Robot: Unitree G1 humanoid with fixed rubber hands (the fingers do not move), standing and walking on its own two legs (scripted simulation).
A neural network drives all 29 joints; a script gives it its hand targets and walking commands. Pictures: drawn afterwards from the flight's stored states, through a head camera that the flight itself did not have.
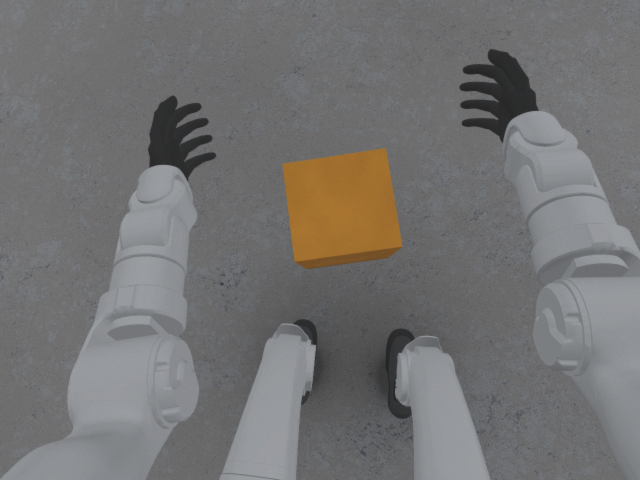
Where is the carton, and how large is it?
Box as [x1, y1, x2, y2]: [282, 148, 401, 268]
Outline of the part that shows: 385,148 282,164 294,261 306,268 369,260 388,257 401,246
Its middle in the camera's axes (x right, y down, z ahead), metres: +0.05 -0.04 +0.88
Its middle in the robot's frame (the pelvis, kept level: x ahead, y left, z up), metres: +0.49 +0.05 -0.52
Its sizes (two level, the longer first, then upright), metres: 0.210 0.200 0.250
